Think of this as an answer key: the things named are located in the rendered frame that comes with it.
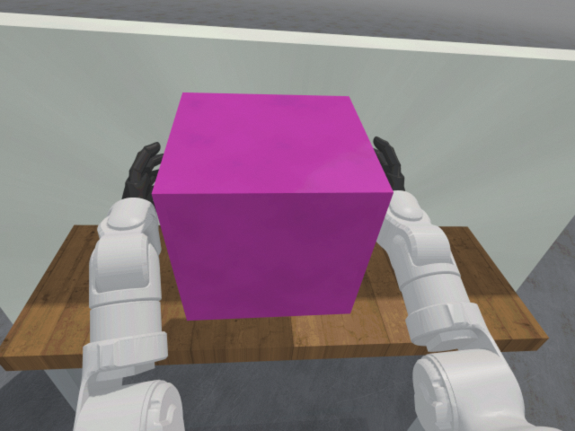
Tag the robot right forearm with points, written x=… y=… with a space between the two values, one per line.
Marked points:
x=440 y=315

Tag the carton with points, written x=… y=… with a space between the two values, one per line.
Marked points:
x=270 y=204

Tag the right robot upper arm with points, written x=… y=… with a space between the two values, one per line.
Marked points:
x=468 y=390

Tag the left robot upper arm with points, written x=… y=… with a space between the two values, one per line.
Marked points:
x=148 y=406

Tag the left robot hand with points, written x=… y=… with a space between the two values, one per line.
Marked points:
x=141 y=177

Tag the right robot hand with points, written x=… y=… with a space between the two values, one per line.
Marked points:
x=390 y=163

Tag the robot left forearm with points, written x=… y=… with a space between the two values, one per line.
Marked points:
x=126 y=336

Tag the table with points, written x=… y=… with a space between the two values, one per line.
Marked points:
x=54 y=325

